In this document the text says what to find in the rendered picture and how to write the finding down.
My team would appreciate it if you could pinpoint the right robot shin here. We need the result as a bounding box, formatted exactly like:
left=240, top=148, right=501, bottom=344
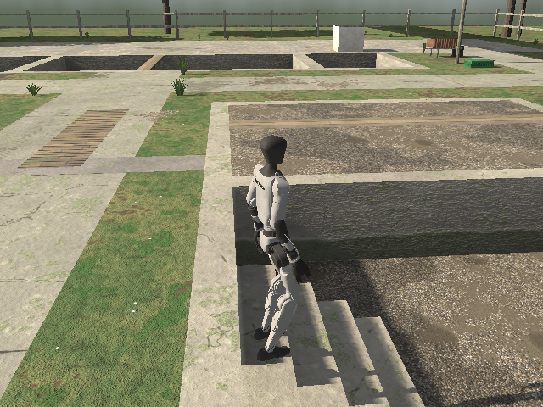
left=265, top=299, right=298, bottom=353

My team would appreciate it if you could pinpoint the robot right foot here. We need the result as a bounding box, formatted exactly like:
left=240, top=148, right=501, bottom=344
left=257, top=346, right=290, bottom=361

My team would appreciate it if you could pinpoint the left robot hand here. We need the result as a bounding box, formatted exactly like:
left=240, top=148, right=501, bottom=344
left=254, top=231, right=264, bottom=255

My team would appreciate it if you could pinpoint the right robot forearm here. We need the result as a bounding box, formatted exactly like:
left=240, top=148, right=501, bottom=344
left=275, top=220, right=300, bottom=263

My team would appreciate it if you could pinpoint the left robot forearm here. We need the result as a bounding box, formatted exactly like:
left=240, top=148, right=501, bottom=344
left=247, top=203, right=264, bottom=232

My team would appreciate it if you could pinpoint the robot left upper arm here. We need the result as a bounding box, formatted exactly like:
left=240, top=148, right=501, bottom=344
left=246, top=164, right=264, bottom=207

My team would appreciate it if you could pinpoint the robot right upper arm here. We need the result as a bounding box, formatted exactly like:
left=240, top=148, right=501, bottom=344
left=270, top=177, right=290, bottom=230

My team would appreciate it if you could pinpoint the right robot hand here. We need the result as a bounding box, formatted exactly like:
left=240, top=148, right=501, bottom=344
left=291, top=259, right=311, bottom=284

